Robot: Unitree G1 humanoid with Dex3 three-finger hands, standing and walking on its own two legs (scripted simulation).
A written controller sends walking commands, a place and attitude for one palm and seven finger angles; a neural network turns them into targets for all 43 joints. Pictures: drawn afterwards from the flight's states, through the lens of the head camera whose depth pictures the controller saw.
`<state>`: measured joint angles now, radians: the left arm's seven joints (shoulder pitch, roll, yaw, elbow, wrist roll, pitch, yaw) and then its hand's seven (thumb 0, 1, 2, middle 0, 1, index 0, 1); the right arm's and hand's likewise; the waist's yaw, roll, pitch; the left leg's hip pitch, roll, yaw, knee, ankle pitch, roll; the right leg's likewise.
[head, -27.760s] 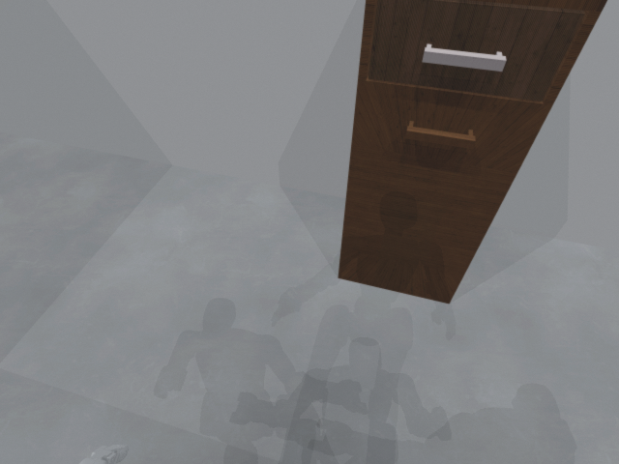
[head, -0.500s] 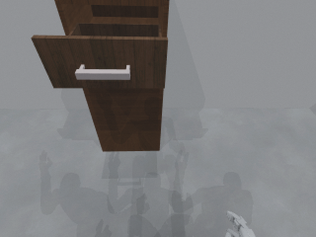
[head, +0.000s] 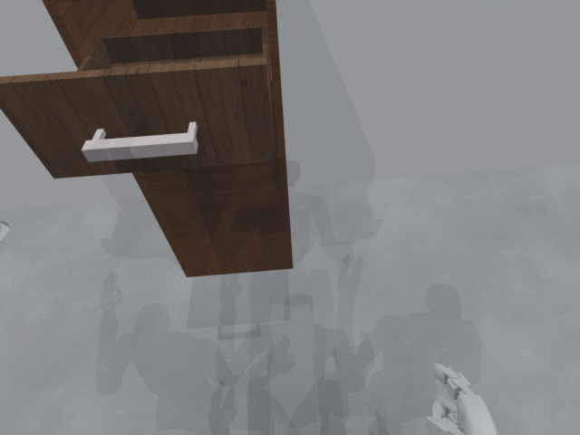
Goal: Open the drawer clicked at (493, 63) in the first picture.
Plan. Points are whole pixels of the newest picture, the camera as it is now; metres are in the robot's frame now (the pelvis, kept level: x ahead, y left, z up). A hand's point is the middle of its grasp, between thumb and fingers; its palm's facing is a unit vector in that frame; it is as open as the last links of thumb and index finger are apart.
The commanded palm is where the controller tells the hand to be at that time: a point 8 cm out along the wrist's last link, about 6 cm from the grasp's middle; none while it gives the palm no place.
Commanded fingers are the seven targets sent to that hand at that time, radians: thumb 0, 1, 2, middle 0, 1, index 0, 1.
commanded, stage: stop stepping back and stand still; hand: left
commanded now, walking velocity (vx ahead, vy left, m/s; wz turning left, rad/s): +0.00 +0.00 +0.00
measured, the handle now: (144, 139) +0.51 +0.22 +0.15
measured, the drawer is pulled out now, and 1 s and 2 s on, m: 0.29 0.29 0.29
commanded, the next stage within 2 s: let the arm hang, fingers relaxed in 0.26 s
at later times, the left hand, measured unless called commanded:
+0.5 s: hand (86, 332) +0.26 +0.28 +0.02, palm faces +0.18 -0.85 -0.49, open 7.4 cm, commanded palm none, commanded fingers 0.00 0.90 0.90 -0.20 -0.30 -0.20 -0.30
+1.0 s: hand out of the picture -0.11 +0.21 -0.16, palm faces +0.07 -0.96 -0.26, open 7.3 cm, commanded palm none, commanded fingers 0.00 0.90 0.90 -0.20 -0.30 -0.20 -0.30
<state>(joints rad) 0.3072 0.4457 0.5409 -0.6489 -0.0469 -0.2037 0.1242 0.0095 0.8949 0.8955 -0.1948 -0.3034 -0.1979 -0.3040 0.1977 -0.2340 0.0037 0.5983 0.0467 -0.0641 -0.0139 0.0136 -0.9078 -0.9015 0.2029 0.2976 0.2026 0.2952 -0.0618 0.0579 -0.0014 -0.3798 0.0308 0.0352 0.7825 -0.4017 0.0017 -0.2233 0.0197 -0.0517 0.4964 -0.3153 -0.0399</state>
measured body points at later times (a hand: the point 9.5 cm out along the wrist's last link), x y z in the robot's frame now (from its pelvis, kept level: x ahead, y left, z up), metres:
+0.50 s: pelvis +0.00 +0.02 -0.01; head -0.01 -0.03 +0.44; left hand +0.24 +0.32 +0.05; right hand +0.15 -0.25 -0.13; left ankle +0.01 +0.13 -0.74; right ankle -0.05 -0.10 -0.70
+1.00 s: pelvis -0.04 +0.02 +0.01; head -0.02 +0.00 +0.46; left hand -0.11 +0.26 -0.14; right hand -0.03 -0.20 -0.16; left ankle -0.01 +0.12 -0.74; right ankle -0.02 -0.09 -0.74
